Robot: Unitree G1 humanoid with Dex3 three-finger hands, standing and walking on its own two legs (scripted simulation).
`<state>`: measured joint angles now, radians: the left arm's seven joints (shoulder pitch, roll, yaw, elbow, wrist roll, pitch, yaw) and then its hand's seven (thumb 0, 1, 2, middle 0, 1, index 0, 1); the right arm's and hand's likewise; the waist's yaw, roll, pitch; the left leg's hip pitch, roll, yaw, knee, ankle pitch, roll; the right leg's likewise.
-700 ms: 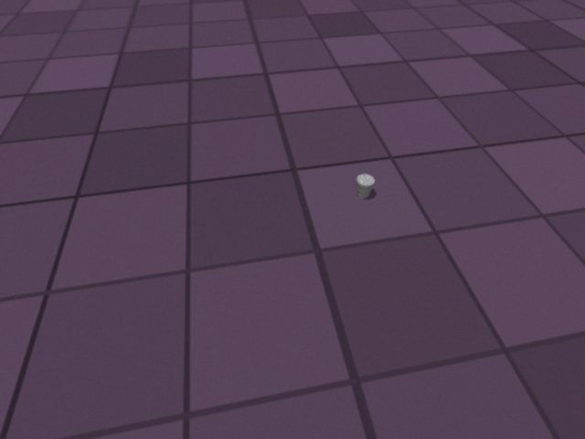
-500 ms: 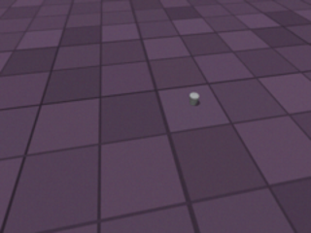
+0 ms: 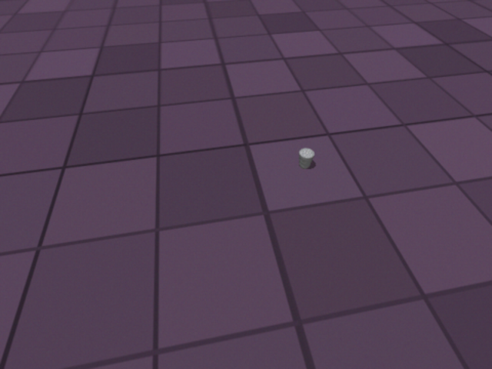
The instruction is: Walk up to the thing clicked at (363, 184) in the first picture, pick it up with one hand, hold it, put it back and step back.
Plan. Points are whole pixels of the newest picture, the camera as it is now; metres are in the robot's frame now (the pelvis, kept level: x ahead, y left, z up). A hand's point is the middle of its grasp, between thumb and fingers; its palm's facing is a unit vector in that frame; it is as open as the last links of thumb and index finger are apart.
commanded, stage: stand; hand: left
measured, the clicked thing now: (305, 159) +1.32 -0.35 -0.73
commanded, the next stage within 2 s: walk up in 0.42 s
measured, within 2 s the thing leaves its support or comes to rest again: neither
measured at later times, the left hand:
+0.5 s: hand out of the picture +0.07 +0.26 -0.15, palm faces -0.09 -0.94 -0.34, open 7.3 cm
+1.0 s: hand (177, 234) +0.45 +0.18 -0.15, palm faces -0.43 -0.77 -0.46, open 7.3 cm
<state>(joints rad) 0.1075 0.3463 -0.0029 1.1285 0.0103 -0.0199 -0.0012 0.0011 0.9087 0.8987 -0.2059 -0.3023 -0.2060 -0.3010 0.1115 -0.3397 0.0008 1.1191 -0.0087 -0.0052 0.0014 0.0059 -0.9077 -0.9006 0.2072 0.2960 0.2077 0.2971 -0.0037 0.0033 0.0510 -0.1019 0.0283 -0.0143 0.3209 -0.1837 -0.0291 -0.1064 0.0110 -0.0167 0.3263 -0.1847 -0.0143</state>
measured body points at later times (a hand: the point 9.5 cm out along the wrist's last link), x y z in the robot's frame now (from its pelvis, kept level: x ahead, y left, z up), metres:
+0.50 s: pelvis +0.01 +0.01 -0.01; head +0.02 +0.00 +0.44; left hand +0.08 +0.31 -0.13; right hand +0.08 -0.30 -0.13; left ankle -0.01 +0.14 -0.74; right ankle +0.00 -0.11 -0.75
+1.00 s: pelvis +0.19 +0.00 -0.05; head +0.19 -0.02 +0.40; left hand +0.47 +0.22 -0.12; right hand +0.06 -0.31 -0.18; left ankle +0.08 +0.17 -0.67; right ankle +0.20 -0.15 -0.75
